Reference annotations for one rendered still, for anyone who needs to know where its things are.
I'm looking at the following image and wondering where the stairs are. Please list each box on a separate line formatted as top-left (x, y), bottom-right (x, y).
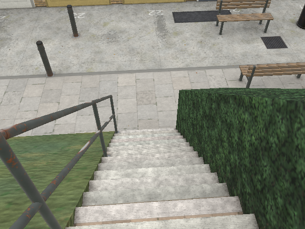
top-left (65, 128), bottom-right (259, 229)

